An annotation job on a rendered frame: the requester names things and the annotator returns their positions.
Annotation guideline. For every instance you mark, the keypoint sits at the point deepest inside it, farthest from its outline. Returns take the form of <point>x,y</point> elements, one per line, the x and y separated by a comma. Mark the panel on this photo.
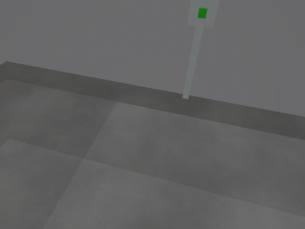
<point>199,23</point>

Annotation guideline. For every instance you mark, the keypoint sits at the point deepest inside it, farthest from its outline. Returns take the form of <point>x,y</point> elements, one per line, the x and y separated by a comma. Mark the button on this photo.
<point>202,13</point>

